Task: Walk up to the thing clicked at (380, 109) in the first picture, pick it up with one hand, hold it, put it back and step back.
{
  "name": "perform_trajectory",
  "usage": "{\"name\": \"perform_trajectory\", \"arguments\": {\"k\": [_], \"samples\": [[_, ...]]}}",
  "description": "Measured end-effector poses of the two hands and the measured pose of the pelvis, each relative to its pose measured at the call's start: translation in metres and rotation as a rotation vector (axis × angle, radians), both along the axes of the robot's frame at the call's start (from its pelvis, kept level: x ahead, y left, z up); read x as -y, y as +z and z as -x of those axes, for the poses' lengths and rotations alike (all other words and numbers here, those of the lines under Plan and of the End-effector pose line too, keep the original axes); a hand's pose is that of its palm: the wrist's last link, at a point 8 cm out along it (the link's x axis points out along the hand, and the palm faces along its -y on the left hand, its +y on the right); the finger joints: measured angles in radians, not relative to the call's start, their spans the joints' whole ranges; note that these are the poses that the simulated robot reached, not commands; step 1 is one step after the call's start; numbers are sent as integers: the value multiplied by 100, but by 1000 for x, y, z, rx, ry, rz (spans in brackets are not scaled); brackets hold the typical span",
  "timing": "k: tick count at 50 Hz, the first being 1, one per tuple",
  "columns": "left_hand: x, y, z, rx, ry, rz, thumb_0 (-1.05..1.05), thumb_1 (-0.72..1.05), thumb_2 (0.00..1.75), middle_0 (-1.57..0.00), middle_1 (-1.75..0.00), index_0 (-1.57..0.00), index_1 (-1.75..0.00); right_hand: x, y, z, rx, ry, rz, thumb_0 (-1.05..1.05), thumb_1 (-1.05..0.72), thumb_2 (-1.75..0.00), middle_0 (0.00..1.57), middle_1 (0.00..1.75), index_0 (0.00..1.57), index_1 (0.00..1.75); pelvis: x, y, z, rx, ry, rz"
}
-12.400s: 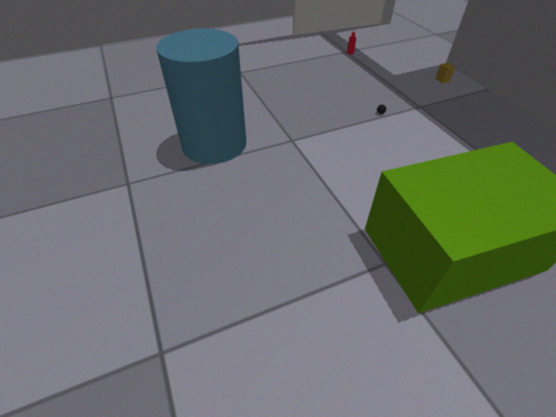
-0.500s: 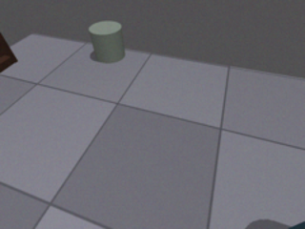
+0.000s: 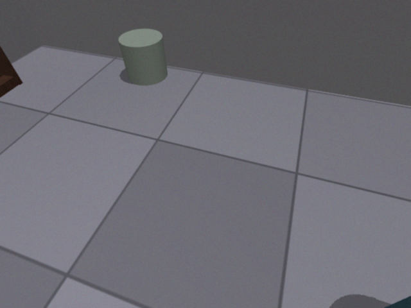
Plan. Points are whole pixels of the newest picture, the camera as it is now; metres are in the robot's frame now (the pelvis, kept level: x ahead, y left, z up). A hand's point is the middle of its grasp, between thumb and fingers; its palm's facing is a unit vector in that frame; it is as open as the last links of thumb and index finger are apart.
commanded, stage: walk up
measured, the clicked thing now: out of the picture -0.35 -1.80 -0.75
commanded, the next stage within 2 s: none
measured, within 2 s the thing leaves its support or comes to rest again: neither
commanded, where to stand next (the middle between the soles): +0.44 -0.05 m, yaw -12 degrees
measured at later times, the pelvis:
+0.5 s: pelvis +0.12 -0.05 -0.01, yaw -8 degrees
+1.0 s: pelvis +0.31 -0.02 -0.01, yaw -22 degrees
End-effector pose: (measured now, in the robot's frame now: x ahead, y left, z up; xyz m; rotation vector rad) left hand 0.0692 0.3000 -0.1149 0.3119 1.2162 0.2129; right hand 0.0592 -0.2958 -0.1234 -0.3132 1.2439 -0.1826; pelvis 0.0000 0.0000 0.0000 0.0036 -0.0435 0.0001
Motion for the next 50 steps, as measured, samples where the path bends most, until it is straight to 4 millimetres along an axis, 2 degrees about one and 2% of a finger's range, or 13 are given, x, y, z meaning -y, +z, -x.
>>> {"name": "perform_trajectory", "arguments": {"k": [4, 7, 11, 14, 17, 23, 30, 35, 38, 43, 46, 50], "samples": [[-6, -1, -1, 5, -15, 5, 1, 91, 90, -20, -30, -21, -30, 8, 2, -2, 56, -10, 7, 0, -90, -90, 20, 30, 21, 30, 0, -5, -8, -4, -28, -5], [-9, -3, -10, -22, -37, -16, 1, 91, 90, -20, -30, -20, -30, 22, 0, 3, 80, -43, 25, 0, -90, -90, 20, 30, 21, 30, 6, -11, -17, -2, -51, -21], [0, 0, -37, -22, -74, -37, 1, 91, 90, -20, -30, -20, -30, 49, -7, 9, 36, -77, 42, 0, -90, -90, 20, 30, 21, 30, 22, -17, -38, 8, -79, -36], [11, 1, -59, 19, -89, -61, 1, 91, 90, -20, -30, -20, -30, 70, -18, 3, -6, -92, 49, 0, -90, -90, 20, 30, 21, 30, 36, -25, -54, 26, -82, -5], [22, 7, -71, 40, -84, -65, 1, 91, 90, -20, -30, -20, -30, 77, -14, -17, -13, -97, 42, 1, -90, -90, 20, 30, 21, 30, 44, -20, -70, 32, -97, -10], [38, 16, -94, 12, -107, -51, 1, 91, 90, -20, -30, -21, -30, 79, 3, -76, 79, -70, 21, 1, -90, -90, 20, 30, 20, 30, 50, -8, -105, 23, -130, 4], [37, 9, -139, -31, -171, -26, 1, 91, 90, -20, -31, -21, -30, 71, 12, -150, 172, -77, 26, 1, -90, -90, 20, 30, 20, 30, 40, -10, -156, 5, -200, 27], [17, -8, -195, -44, -222, -29, 1, 90, 90, -20, -31, -21, -30, 56, 14, -207, 254, -87, 52, 1, -90, -90, 20, 30, 21, 30, 23, -24, -206, -3, -241, 30], [9, -16, -240, -42, -257, -44, 1, 91, 90, -20, -31, -21, -30, 46, 16, -227, 299, -108, 67, 0, -90, -90, 20, 30, 21, 30, 14, -29, -229, 9, -274, 6], [11, -3, -319, 5, -359, -47, 1, 91, 90, -20, -30, -20, -30, 34, 26, -224, 279, -209, 51, 0, -90, -90, 20, 30, 21, 30, 12, -16, -264, 11, -330, 2], [18, 8, -362, 33, -411, -52, 1, 91, 90, -20, -30, -20, -30, 33, 27, -212, 238, -257, 54, 0, -90, -90, 20, 30, 21, 30, 14, -11, -285, 9, -356, -2], [36, 18, -416, 65, -480, -73, 1, 91, 90, -20, -30, -20, -30, 38, 18, -193, 166, -324, 53, 0, -90, -90, 20, 30, 21, 30, 20, -11, -310, 9, -385, -6]]}}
